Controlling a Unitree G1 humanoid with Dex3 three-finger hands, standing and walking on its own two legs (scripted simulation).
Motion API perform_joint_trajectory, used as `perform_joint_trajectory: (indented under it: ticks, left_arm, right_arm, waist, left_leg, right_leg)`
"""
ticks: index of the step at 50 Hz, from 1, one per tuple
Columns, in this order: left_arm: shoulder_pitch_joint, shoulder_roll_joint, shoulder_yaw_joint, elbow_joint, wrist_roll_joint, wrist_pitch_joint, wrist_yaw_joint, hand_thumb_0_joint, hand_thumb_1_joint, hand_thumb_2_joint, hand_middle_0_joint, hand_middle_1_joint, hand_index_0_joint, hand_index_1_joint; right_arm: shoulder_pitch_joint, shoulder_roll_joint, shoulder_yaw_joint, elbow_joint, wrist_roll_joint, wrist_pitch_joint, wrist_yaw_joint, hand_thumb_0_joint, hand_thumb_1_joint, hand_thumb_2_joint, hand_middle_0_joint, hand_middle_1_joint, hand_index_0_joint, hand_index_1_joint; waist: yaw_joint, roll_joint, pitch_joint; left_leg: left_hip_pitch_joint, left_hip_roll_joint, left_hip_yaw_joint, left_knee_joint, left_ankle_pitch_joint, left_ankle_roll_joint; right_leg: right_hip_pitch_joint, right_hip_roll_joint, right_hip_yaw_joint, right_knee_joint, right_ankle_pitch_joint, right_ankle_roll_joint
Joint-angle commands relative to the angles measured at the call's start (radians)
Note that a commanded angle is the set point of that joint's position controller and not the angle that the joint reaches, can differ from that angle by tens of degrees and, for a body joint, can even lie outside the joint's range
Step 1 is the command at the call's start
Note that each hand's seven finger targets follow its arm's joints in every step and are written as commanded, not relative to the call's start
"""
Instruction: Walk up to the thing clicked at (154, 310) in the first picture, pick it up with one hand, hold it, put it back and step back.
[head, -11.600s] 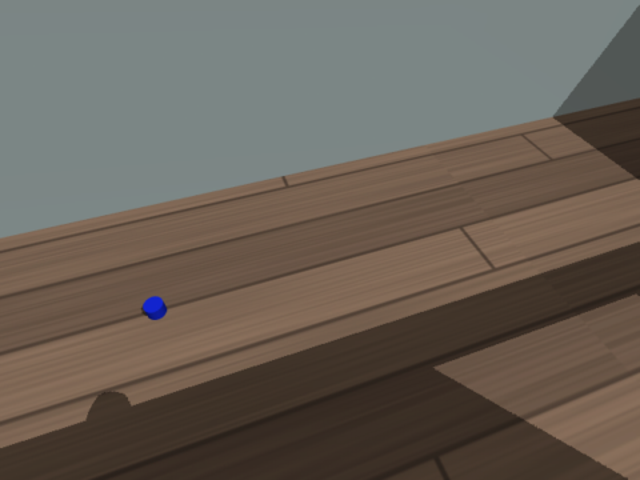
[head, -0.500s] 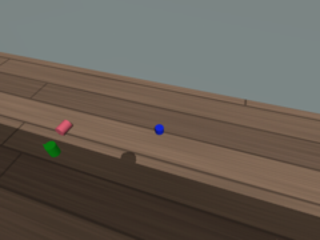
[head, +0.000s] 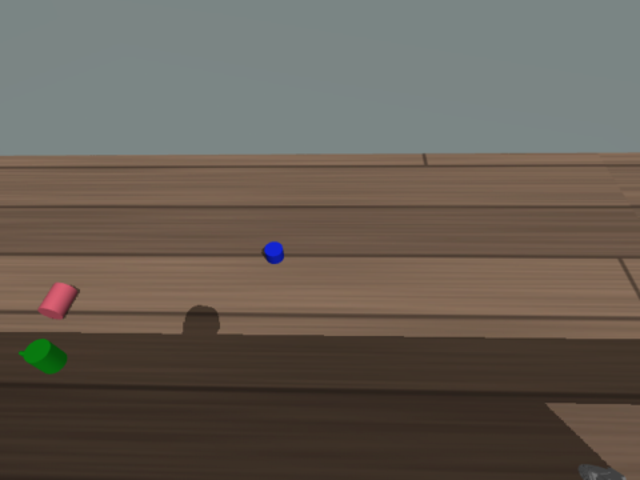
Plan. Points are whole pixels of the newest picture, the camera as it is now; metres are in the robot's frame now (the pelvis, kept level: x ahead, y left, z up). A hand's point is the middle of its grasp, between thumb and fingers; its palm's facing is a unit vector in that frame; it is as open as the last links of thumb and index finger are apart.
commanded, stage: walk up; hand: left
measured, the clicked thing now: (274, 252) +0.97 +0.20 -0.74
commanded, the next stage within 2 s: none
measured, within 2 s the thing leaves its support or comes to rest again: neither
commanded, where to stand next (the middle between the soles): +0.61 +0.49 m, yaw -70 degrees
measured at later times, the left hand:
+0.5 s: hand (117, 330) +0.37 +0.35 -0.12, palm faces -0.29 -0.81 -0.52, open 7.3 cm
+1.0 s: hand (77, 224) +0.61 +0.51 -0.13, palm faces -0.59 -0.59 -0.55, open 7.3 cm
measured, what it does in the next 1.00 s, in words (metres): walks ahead, turning right: right foot, then left foot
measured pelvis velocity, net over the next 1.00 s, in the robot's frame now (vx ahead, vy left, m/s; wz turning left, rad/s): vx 0.37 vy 0.31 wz -0.65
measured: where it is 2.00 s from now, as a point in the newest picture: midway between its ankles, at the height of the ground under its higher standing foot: (161, 368)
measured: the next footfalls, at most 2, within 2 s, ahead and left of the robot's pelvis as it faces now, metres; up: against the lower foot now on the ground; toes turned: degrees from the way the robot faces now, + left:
right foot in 0.30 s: +0.21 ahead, -0.06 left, +0.00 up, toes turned -20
left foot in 0.66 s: +0.46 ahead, +0.32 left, +0.00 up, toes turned -25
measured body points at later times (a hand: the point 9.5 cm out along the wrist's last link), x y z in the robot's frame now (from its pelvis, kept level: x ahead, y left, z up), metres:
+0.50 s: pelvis +0.18 +0.12 -0.01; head +0.20 +0.08 +0.44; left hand +0.38 +0.39 -0.08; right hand +0.16 -0.20 -0.13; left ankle +0.27 +0.28 -0.65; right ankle +0.17 -0.04 -0.73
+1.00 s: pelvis +0.37 +0.31 -0.01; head +0.39 +0.26 +0.44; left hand +0.64 +0.54 -0.09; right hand +0.18 +0.03 -0.12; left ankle +0.42 +0.34 -0.73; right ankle +0.35 +0.21 -0.69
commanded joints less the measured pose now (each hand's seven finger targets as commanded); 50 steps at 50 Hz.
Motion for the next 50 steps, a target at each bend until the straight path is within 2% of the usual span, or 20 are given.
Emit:
perform_joint_trajectory:
  ticks: [1,5,10,13,14,15,16,17,18,21,23,30,33,34,35,36,37,40,47,50]
  left_arm:
    - [-0.116,0.267,0.029,-0.114,-0.022,-0.057,0.008,0.000,0.900,0.900,-0.200,-0.300,-0.200,-0.300]
    - [0.007,0.229,0.033,-0.064,-0.043,-0.038,-0.032,0.000,0.900,0.900,-0.200,-0.300,-0.200,-0.300]
    - [-0.119,0.174,0.019,-0.147,-0.040,-0.048,-0.029,0.000,0.900,0.900,-0.200,-0.300,-0.200,-0.300]
    - [0.117,0.203,0.045,-0.106,-0.048,-0.045,-0.004,0.000,0.900,0.900,-0.200,-0.300,-0.200,-0.300]
    - [0.253,0.233,0.063,-0.074,-0.047,-0.047,0.007,0.000,0.900,0.900,-0.200,-0.300,-0.200,-0.300]
    - [0.368,0.275,0.083,-0.056,-0.042,-0.051,0.025,0.000,0.900,0.900,-0.200,-0.300,-0.200,-0.300]
    - [0.334,0.330,0.107,-0.106,-0.026,-0.051,0.043,0.000,0.900,0.900,-0.200,-0.300,-0.200,-0.300]
    - [0.192,0.363,0.100,-0.167,-0.030,-0.052,0.065,0.000,0.900,0.900,-0.200,-0.300,-0.200,-0.300]
    - [0.089,0.375,0.096,-0.211,-0.041,-0.057,0.083,0.000,0.900,0.900,-0.200,-0.300,-0.200,-0.300]
    - [0.009,0.291,0.057,-0.247,-0.048,-0.080,0.084,0.000,0.900,0.900,-0.200,-0.300,-0.200,-0.300]
    - [-0.039,0.287,0.060,-0.241,-0.030,-0.095,0.068,0.000,0.900,0.900,-0.200,-0.300,-0.200,-0.300]
    - [-0.064,0.370,0.086,-0.274,0.013,-0.099,0.063,0.000,0.900,0.900,-0.200,-0.300,-0.200,-0.300]
    - [-0.187,0.337,0.072,-0.304,0.016,-0.086,0.071,0.000,0.900,0.900,-0.200,-0.300,-0.200,-0.300]
    - [-0.172,0.247,0.047,-0.305,0.019,-0.082,0.080,0.000,0.900,0.900,-0.200,-0.300,-0.200,-0.300]
    - [-0.027,0.130,0.025,-0.303,0.016,-0.058,0.080,0.000,0.900,0.900,-0.200,-0.300,-0.200,-0.300]
    - [0.031,0.187,0.031,-0.292,-0.001,-0.053,0.098,0.000,0.900,0.900,-0.200,-0.300,-0.200,-0.300]
    - [0.032,0.234,0.032,-0.270,-0.002,-0.059,0.096,0.000,0.900,0.900,-0.200,-0.300,-0.200,-0.300]
    - [0.089,0.279,0.067,-0.162,-0.040,-0.048,0.067,0.000,0.900,0.900,-0.200,-0.300,-0.200,-0.300]
    - [0.112,0.210,0.055,-0.192,-0.029,-0.047,0.062,0.000,0.900,0.900,-0.200,-0.300,-0.200,-0.300]
    - [0.227,0.198,0.065,-0.182,-0.030,-0.054,0.070,0.000,0.900,0.900,-0.200,-0.300,-0.200,-0.300]
  right_arm:
    - [-0.031,-0.249,-0.063,-0.123,0.019,-0.022,-0.014,0.000,-0.900,-0.900,0.200,0.300,0.200,0.300]
    - [-0.015,-0.163,-0.041,-0.128,0.015,-0.027,-0.013,0.000,-0.900,-0.900,0.200,0.300,0.200,0.300]
    - [0.054,-0.144,-0.030,-0.164,0.014,-0.014,-0.010,0.000,-0.900,-0.900,0.200,0.300,0.200,0.300]
    - [-0.003,-0.158,-0.038,-0.223,0.011,-0.007,-0.020,0.000,-0.900,-0.900,0.200,0.300,0.200,0.300]
    - [-0.008,-0.142,-0.038,-0.243,0.014,-0.006,-0.026,0.000,-0.900,-0.900,0.200,0.300,0.200,0.300]
    - [0.020,-0.111,-0.022,-0.256,0.016,-0.006,-0.032,0.000,-0.900,-0.900,0.200,0.300,0.200,0.300]
    - [0.105,-0.081,-0.002,-0.270,0.019,0.004,-0.035,0.000,-0.900,-0.900,0.200,0.300,0.200,0.300]
    - [0.141,-0.197,-0.030,-0.266,0.026,0.026,-0.043,0.000,-0.900,-0.900,0.200,0.300,0.200,0.300]
    - [0.096,-0.233,-0.046,-0.267,0.024,0.031,-0.049,0.000,-0.900,-0.900,0.200,0.300,0.200,0.300]
    - [0.059,-0.203,-0.039,-0.239,0.023,0.015,-0.027,0.000,-0.900,-0.900,0.200,0.300,0.200,0.300]
    - [0.102,-0.169,-0.031,-0.241,0.009,0.028,-0.006,0.000,-0.900,-0.900,0.200,0.300,0.200,0.300]
    - [0.095,-0.168,-0.059,-0.249,0.021,0.048,0.024,0.000,-0.900,-0.900,0.200,0.300,0.200,0.300]
    - [0.301,-0.198,-0.093,-0.202,0.007,0.045,0.011,0.000,-0.900,-0.900,0.200,0.300,0.200,0.300]
    - [0.417,-0.231,-0.108,-0.169,-0.005,0.032,0.000,0.000,-0.900,-0.900,0.200,0.300,0.200,0.300]
    - [0.301,-0.271,-0.111,-0.215,-0.014,0.015,-0.019,0.000,-0.900,-0.900,0.200,0.300,0.200,0.300]
    - [0.135,-0.364,-0.120,-0.247,0.016,0.006,-0.029,0.000,-0.900,-0.900,0.200,0.300,0.200,0.300]
    - [0.038,-0.375,-0.120,-0.259,0.023,0.010,-0.026,0.000,-0.900,-0.900,0.200,0.300,0.200,0.300]
    - [-0.003,-0.214,-0.074,-0.276,-0.004,0.008,-0.032,0.000,-0.900,-0.900,0.200,0.300,0.200,0.300]
    - [0.119,-0.154,-0.054,-0.277,-0.017,0.012,-0.035,0.000,-0.900,-0.900,0.200,0.300,0.200,0.300]
    - [0.047,-0.137,-0.046,-0.318,-0.017,0.034,-0.034,0.000,-0.900,-0.900,0.200,0.300,0.200,0.300]
  waist:
    - [-0.082,0.097,0.022]
    - [-0.048,0.143,0.017]
    - [-0.088,0.107,0.044]
    - [0.045,0.089,-0.077]
    - [0.111,-0.016,-0.139]
    - [0.167,-0.177,-0.179]
    - [0.116,-0.303,-0.245]
    - [0.069,-0.142,-0.246]
    - [0.047,-0.076,-0.205]
    - [-0.020,0.049,-0.067]
    - [-0.070,-0.034,-0.017]
    - [-0.063,-0.228,-0.074]
    - [-0.223,-0.161,-0.138]
    - [-0.292,0.051,-0.143]
    - [-0.168,0.325,-0.077]
    - [-0.087,0.407,-0.076]
    - [-0.046,0.400,-0.027]
    - [-0.040,0.256,-0.004]
    - [-0.073,0.165,-0.114]
    - [-0.002,0.126,-0.111]
  left_leg:
    - [0.113,0.359,-0.437,-0.496,-0.367,0.179]
    - [0.183,0.182,-0.081,-0.419,-0.095,0.091]
    - [0.210,0.181,0.067,-0.318,0.368,0.050]
    - [0.075,0.154,0.145,0.009,0.776,-0.004]
    - [-0.019,0.113,0.194,0.222,0.756,-0.036]
    - [-0.260,0.036,0.153,0.478,0.221,-0.064]
    - [-0.506,-0.025,0.042,0.709,-0.283,-0.100]
    - [-0.565,0.034,-0.176,0.860,-0.283,-0.112]
    - [-0.561,0.088,-0.207,0.903,-0.267,-0.115]
    - [-0.406,0.127,-0.151,0.665,-0.093,-0.045]
    - [-0.281,0.108,-0.078,0.519,-0.049,-0.016]
    - [-0.067,0.123,0.036,0.279,0.098,-0.024]
    - [0.226,0.086,0.084,0.154,0.068,0.006]
    - [0.305,0.112,-0.023,0.023,-0.016,0.009]
    - [0.089,0.323,-0.299,-0.213,-0.239,0.029]
    - [0.034,0.428,-0.597,-0.431,-0.468,0.127]
    - [-0.102,0.453,-0.675,-0.515,-0.641,0.188]
    - [-0.128,0.260,-0.213,-0.308,-0.323,0.103]
    - [0.112,0.306,-0.052,-0.164,0.183,0.173]
    - [-0.057,0.283,0.044,-0.025,0.401,0.107]
  right_leg:
    - [-0.339,-0.075,-0.249,0.297,0.024,-0.013]
    - [-0.237,-0.075,-0.342,0.190,0.150,0.012]
    - [-0.138,-0.042,-0.406,-0.078,0.227,-0.007]
    - [0.218,0.002,-0.457,-0.166,0.277,-0.038]
    - [0.406,-0.011,-0.442,-0.261,0.352,-0.048]
    - [0.617,-0.120,-0.228,-0.320,0.347,-0.108]
    - [0.722,-0.423,0.259,-0.307,0.231,-0.250]
    - [0.603,-0.567,0.573,-0.420,0.003,-0.372]
    - [0.490,-0.594,0.568,-0.488,-0.128,-0.413]
    - [0.214,-0.321,0.101,-0.406,0.178,-0.218]
    - [0.018,-0.200,-0.074,-0.345,0.399,-0.163]
    - [-0.187,-0.140,-0.148,-0.302,0.150,-0.130]
    - [-0.363,-0.139,-0.165,-0.045,0.182,-0.077]
    - [-0.454,-0.045,-0.206,0.278,0.136,-0.051]
    - [-0.510,0.083,-0.275,0.517,-0.195,-0.052]
    - [-0.533,0.040,-0.239,0.647,-0.151,-0.091]
    - [-0.457,-0.035,-0.225,0.676,-0.102,-0.095]
    - [-0.371,-0.049,-0.249,0.535,0.060,-0.050]
    - [-0.263,-0.062,-0.363,0.167,0.022,-0.022]
    - [-0.009,-0.059,-0.359,-0.026,0.129,-0.051]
